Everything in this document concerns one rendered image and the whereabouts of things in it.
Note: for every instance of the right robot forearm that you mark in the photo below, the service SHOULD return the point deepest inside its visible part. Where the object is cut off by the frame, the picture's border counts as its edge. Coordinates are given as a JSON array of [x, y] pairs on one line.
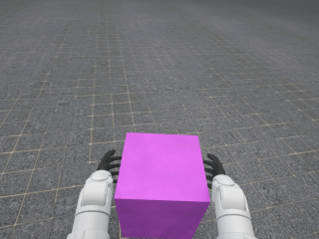
[[231, 209]]

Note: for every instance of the left robot hand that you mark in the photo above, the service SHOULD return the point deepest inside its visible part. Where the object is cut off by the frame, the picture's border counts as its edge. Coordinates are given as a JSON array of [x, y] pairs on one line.
[[105, 163]]

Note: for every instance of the right robot hand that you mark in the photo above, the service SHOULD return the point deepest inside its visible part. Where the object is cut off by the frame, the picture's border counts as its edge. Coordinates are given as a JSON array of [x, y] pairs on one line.
[[217, 168]]

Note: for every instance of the carton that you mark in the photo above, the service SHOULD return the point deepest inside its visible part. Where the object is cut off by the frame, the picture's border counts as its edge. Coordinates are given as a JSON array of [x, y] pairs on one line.
[[161, 190]]

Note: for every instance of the left robot forearm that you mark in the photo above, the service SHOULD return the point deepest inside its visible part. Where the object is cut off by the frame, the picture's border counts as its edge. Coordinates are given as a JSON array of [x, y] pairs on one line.
[[94, 207]]

